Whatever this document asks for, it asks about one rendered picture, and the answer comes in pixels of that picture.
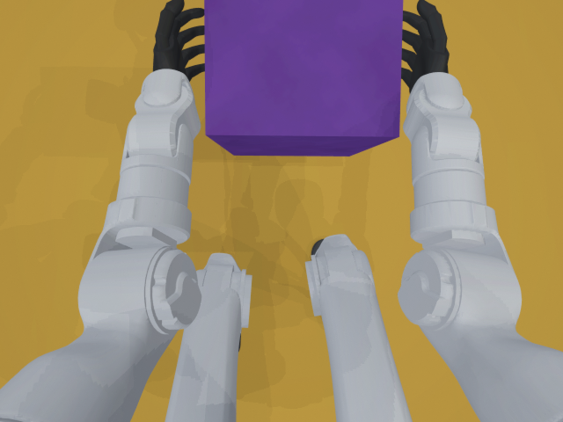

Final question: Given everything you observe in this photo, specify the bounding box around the right robot forearm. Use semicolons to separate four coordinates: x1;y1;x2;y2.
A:
403;72;522;295

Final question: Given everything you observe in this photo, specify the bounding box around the robot left hand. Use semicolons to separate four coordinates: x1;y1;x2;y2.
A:
153;0;205;82

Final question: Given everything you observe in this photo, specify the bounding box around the left robot upper arm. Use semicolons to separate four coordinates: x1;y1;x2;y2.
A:
0;246;201;422

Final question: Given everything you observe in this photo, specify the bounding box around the robot right hand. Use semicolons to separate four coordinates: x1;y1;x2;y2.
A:
401;0;450;93

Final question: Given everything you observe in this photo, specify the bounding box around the robot right shin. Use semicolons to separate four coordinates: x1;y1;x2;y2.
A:
315;234;376;290

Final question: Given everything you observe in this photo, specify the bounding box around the right robot upper arm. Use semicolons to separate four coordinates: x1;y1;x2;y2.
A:
398;246;563;422

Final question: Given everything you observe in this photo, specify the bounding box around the left robot forearm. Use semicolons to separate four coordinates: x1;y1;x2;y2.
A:
78;69;201;316

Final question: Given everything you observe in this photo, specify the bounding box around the carton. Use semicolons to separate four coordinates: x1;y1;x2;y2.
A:
204;0;403;156

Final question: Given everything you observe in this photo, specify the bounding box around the robot right thigh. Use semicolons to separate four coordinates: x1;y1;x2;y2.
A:
305;245;413;422

